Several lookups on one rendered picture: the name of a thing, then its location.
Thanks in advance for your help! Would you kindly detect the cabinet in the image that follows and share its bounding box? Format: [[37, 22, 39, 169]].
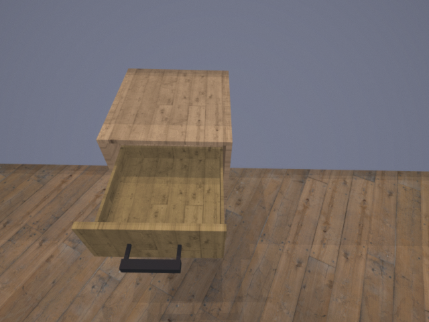
[[96, 68, 233, 224]]

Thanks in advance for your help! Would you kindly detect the handle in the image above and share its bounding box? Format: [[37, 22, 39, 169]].
[[119, 244, 182, 273]]

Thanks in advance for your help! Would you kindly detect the drawer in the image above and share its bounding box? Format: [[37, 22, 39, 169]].
[[71, 145, 227, 258]]

